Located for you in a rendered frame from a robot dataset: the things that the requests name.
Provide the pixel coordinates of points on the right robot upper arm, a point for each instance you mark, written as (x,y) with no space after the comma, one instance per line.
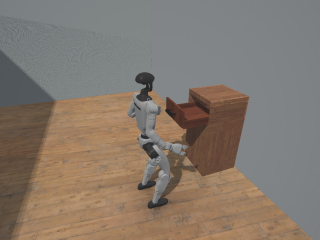
(151,110)

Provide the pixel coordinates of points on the left robot thigh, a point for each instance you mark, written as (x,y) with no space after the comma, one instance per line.
(152,162)

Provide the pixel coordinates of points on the handle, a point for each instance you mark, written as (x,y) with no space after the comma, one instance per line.
(169,113)

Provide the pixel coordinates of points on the robot right hand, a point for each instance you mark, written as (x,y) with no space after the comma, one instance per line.
(177,147)

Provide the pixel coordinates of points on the left robot upper arm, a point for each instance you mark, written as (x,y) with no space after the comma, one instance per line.
(131,110)

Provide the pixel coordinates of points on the robot left hand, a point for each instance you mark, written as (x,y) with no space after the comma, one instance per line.
(159,110)

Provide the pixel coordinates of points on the robot right forearm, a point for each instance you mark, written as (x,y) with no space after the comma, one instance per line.
(159,142)

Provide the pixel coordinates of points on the drawer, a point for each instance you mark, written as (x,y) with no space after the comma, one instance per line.
(188,115)

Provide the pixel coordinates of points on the cabinet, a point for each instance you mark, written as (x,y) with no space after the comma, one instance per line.
(213,147)

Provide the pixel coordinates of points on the robot left foot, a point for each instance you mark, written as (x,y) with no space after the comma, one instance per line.
(148,185)

